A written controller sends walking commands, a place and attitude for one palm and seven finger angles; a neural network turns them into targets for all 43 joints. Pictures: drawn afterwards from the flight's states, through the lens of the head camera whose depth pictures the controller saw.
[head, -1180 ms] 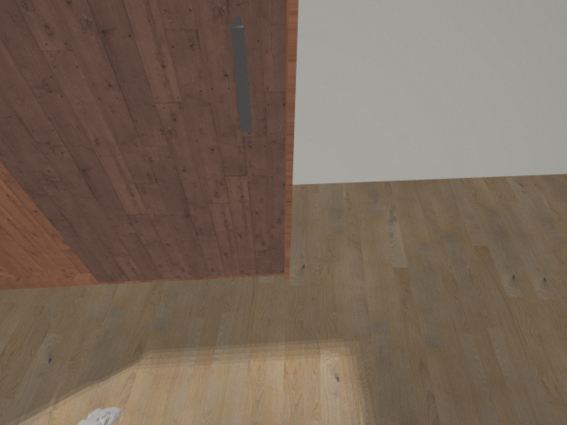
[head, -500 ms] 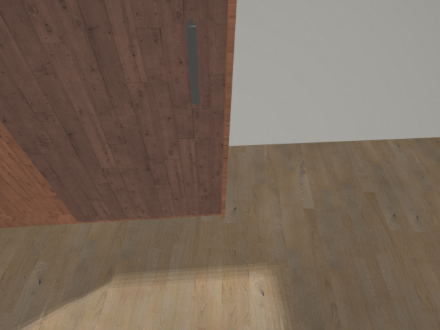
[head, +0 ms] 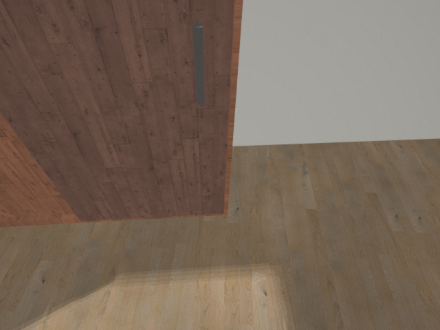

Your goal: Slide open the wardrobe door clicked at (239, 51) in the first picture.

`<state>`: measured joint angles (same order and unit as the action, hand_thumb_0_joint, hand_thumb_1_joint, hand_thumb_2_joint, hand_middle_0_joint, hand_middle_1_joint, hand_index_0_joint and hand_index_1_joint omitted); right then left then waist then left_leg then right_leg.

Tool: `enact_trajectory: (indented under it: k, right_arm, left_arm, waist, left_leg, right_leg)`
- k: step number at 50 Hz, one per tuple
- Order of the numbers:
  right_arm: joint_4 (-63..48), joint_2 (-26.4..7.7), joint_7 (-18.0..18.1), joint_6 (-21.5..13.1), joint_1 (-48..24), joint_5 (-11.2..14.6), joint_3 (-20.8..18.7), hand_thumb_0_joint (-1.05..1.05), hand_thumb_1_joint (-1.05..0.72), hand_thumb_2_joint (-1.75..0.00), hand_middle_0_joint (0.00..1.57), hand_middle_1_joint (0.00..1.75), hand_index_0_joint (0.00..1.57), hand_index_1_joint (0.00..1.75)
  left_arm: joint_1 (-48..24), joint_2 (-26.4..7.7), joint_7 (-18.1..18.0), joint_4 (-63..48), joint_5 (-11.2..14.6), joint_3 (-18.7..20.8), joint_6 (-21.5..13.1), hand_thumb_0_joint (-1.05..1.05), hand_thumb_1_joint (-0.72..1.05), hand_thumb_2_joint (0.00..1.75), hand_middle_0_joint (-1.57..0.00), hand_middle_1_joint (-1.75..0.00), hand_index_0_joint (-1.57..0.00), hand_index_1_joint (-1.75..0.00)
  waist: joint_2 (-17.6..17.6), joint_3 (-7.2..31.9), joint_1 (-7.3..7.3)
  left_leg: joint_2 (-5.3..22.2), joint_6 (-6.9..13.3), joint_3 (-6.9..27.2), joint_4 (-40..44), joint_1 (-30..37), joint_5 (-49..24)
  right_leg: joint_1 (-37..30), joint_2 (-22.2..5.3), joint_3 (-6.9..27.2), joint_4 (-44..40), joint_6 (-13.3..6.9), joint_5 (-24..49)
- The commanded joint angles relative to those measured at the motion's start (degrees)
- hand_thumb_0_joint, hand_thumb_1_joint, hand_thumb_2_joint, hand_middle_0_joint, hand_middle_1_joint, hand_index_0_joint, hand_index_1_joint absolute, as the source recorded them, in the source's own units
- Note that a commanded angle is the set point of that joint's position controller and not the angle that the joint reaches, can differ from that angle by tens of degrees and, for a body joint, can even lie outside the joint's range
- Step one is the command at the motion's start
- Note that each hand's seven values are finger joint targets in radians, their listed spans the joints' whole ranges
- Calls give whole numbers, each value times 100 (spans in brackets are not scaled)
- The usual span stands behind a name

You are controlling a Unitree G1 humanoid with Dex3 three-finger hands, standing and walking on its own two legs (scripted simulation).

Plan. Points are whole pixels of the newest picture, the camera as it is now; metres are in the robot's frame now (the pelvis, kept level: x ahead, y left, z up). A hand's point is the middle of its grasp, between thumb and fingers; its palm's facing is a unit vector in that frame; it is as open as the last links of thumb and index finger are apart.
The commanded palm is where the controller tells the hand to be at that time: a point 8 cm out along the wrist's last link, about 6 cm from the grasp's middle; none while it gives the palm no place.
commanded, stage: look at it before walking up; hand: right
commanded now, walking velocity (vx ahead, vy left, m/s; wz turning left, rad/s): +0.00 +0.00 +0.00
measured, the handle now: (199, 64) +0.75 +0.11 +0.11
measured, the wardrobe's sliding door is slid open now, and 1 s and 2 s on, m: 0.00 0.00 0.00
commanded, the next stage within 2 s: turn to face it in 0.36 s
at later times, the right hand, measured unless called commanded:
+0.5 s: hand out of the picture +0.08 -0.25 -0.16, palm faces -0.01 +0.94 -0.33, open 7.4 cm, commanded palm none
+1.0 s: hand out of the picture +0.06 -0.17 -0.18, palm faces -0.09 +0.97 -0.22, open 7.4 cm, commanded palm none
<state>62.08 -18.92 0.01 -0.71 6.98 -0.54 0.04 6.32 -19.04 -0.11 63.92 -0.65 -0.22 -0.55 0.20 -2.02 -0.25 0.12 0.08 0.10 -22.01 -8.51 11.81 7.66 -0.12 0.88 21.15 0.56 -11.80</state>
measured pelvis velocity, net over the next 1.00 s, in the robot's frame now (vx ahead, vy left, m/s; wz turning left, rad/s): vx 0.02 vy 0.03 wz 0.12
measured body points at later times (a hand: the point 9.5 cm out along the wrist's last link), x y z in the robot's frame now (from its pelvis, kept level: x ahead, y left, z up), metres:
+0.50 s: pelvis +0.00 +0.00 +0.00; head +0.01 +0.00 +0.45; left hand +0.09 +0.29 -0.13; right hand +0.08 -0.30 -0.13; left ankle +0.00 +0.12 -0.75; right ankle +0.00 -0.13 -0.75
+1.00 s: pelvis +0.02 +0.03 -0.02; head +0.02 +0.04 +0.43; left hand +0.00 +0.28 -0.18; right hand +0.07 -0.22 -0.16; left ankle +0.02 +0.12 -0.75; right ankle +0.00 -0.12 -0.74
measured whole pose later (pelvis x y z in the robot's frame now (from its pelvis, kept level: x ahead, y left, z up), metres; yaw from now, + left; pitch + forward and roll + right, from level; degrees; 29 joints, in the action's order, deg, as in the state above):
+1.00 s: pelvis +0.02 +0.03 -0.02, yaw +7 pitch -2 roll +0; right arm 58.5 -12.1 -2.5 0.8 16.8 -1.6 -2.8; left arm 16.1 -12.5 -1.0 62.2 -1.6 1.9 0.1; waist -1.1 -1.4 -0.3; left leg -0.7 1.4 -3.4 -33.6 -14.6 17.4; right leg 10.6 -5.6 -4.3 34.6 1.8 -22.9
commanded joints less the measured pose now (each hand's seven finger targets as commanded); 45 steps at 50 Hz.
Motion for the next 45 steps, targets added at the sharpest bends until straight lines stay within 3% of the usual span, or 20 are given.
enact_trajectory:
  k: [1,9,21,27,31,36,38,40,41,42,43,45]
  right_arm:
    - [-401,-1224,65,-111,-206,-14,-236,0,-90,-90,20,30,20,30]
    - [-377,-1221,65,-115,-195,-7,-230,0,-90,-90,20,30,20,30]
    - [-352,-1216,61,-99,-165,-17,-229,0,-90,-90,20,30,20,30]
    - [-363,-1221,57,-90,-174,-16,-238,0,-90,-90,20,30,20,30]
    - [-396,-948,73,-4,-17,-22,-230,0,-90,-90,20,30,20,30]
    - [-431,-582,99,121,261,-29,-173,0,-90,-90,20,30,20,30]
    - [-447,-469,43,157,406,-44,-186,0,-90,-90,20,30,20,30]
    - [-569,-378,-62,202,475,-83,-234,0,-90,-90,20,30,20,30]
    - [-644,-327,-111,216,503,-102,-265,0,-90,-90,20,30,20,30]
    - [-740,-222,-154,226,454,-118,-317,0,-90,-90,20,30,20,30]
    - [-831,-129,-195,225,394,-122,-349,0,-90,-90,20,30,20,30]
    - [-903,15,-255,158,491,-116,-405,0,-90,-90,20,30,20,30]
  left_arm:
    - [-255,-1180,-58,-379,14,216,-147,0,90,90,-20,-30,-20,-30]
    - [-261,-1191,-72,-379,17,205,-155,0,90,90,-20,-30,-20,-30]
    - [-256,-1185,-72,-375,23,196,-139,0,90,90,-20,-30,-20,-30]
    - [-236,-1192,-97,-372,17,226,-147,0,90,90,-20,-30,-20,-30]
    - [-14,-893,-118,-384,13,199,-100,0,90,90,-20,-30,-20,-30]
    - [229,-508,-136,-437,3,169,-13,0,90,90,-20,-30,-20,-30]
    - [320,-515,-123,-438,-36,179,-1,0,90,90,-20,-30,-20,-30]
    - [416,-724,-115,-475,-67,289,24,0,90,90,-20,-30,-20,-30]
    - [513,-869,-123,-512,-69,374,33,0,90,90,-20,-30,-20,-30]
    - [594,-957,-143,-564,-74,447,7,0,90,90,-20,-30,-20,-30]
    - [643,-961,-151,-573,-89,485,-33,0,90,90,-20,-30,-20,-30]
    - [636,-822,-168,-586,-119,494,-96,0,90,90,-20,-30,-20,-30]
  waist:
    - [-20,394,48]
    - [-14,467,44]
    - [12,350,55]
    - [3,388,32]
    - [19,518,18]
    - [-11,367,22]
    - [-143,357,4]
    - [-503,-102,-19]
    - [-742,-278,-51]
    - [-904,-394,-100]
    - [-952,-458,-113]
    - [-847,-427,-41]
  left_leg:
    - [695,158,582,400,105,-621]
    - [710,161,551,373,212,-955]
    - [689,138,523,475,173,-741]
    - [670,164,599,397,121,-1163]
    - [638,145,655,181,119,-1409]
    - [568,97,723,-47,-185,-1281]
    - [340,69,631,-158,-410,6]
    - [-15,40,338,-677,-1057,1300]
    - [-156,25,81,-1287,-1357,1374]
    - [-125,25,-71,-1946,-1534,1362]
    - [52,42,1,-2242,-1780,1511]
    - [224,58,-25,-1928,-1534,1602]
  right_leg:
    - [7,-620,490,-332,-183,714]
    - [-79,-643,478,-340,-176,956]
    - [-74,-644,517,-416,-178,842]
    - [-223,-681,396,-332,-152,1029]
    - [-205,-715,245,-145,-102,1088]
    - [-33,-731,112,12,-60,850]
    - [-82,-851,227,-174,-121,-304]
    - [109,-1241,748,-679,-391,-1923]
    - [211,-1595,1196,-927,-631,-2519]
    - [323,-1971,1519,-1108,-887,-2577]
    - [276,-2128,1572,-1157,-1031,-2302]
    - [339,-2056,1156,-869,-951,-1543]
